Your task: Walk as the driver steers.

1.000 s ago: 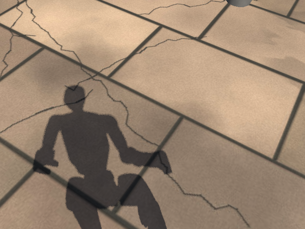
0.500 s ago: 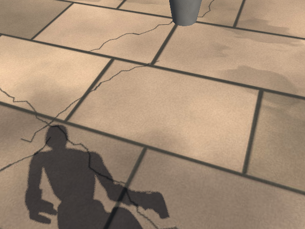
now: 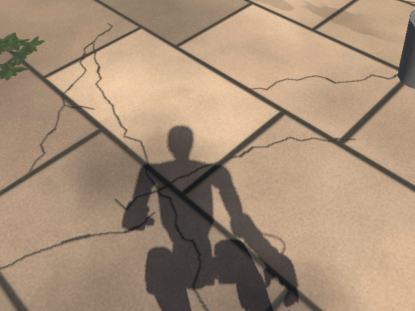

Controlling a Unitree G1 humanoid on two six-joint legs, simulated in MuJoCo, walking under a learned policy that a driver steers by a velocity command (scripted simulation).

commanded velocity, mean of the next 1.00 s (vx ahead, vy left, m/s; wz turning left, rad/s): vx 0.99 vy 0.00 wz -0.14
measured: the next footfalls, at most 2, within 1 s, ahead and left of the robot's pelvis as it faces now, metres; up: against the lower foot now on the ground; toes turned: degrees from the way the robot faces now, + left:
right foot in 0.24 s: +0.46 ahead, -0.14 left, +0.00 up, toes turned +15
left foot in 0.64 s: +0.75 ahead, +0.17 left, +0.00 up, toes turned +5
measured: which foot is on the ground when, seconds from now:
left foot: down 0.00-0.24, up 0.26-0.62, down 0.64-1.00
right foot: up 0.00-0.22, down 0.24-0.64, up 0.66-1.00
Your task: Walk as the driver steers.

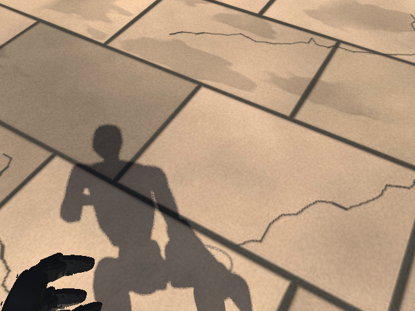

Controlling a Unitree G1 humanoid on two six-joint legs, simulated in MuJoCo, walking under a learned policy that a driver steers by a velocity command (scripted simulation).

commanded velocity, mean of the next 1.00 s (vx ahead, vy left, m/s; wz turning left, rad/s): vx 1.00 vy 0.00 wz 0.31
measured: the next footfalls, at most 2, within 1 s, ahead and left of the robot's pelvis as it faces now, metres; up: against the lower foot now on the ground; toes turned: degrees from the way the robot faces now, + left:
right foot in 0.06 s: +0.26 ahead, -0.04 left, +0.00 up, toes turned -9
left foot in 0.52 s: +0.71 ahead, +0.02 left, +0.00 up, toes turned +0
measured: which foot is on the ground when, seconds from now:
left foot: down 0.00-0.06, up 0.08-0.50, down 0.52-0.96, up 0.98-1.00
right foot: up 0.00-0.04, down 0.06-0.54, up 0.56-0.94, down 0.96-1.00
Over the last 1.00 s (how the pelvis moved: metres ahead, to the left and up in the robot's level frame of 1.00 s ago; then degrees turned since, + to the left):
0.91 0.04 -0.02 -12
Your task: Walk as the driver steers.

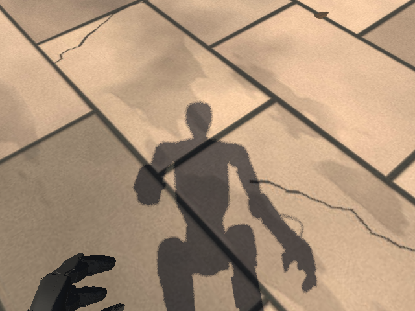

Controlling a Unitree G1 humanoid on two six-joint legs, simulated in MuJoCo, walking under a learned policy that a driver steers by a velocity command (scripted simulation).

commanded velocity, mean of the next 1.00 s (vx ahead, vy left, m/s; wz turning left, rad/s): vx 1.00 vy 0.00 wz -0.10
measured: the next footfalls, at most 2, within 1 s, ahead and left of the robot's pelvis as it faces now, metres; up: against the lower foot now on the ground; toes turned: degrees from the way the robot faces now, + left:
left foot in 0.40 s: +0.52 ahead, +0.14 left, +0.00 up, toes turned +18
right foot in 0.84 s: +0.98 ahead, +0.07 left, +0.00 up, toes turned -4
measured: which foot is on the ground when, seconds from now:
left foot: up 0.00-0.38, down 0.40-0.84, up 0.86-1.00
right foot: down 0.00-0.40, up 0.42-0.82, down 0.84-1.00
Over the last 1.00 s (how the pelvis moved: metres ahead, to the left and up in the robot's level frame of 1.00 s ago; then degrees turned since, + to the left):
0.97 -0.01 0.00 22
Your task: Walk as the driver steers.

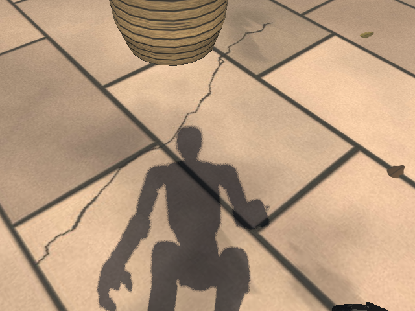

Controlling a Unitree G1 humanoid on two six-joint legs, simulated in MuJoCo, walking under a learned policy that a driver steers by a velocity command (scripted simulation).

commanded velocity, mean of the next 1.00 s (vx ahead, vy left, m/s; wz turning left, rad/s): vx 0.92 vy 0.00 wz -0.70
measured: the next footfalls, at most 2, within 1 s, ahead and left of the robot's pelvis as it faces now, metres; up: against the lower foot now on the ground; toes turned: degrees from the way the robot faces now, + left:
left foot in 0.26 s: +0.48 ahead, +0.16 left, +0.00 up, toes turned -18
right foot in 0.72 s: +0.76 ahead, -0.21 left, +0.00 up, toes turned -42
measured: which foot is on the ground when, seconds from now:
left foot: up 0.00-0.24, down 0.26-0.72, up 0.74-1.00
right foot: down 0.00-0.24, up 0.26-0.70, down 0.72-1.00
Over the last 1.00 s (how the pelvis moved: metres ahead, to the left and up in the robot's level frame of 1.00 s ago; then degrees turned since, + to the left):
0.93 0.08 0.01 -10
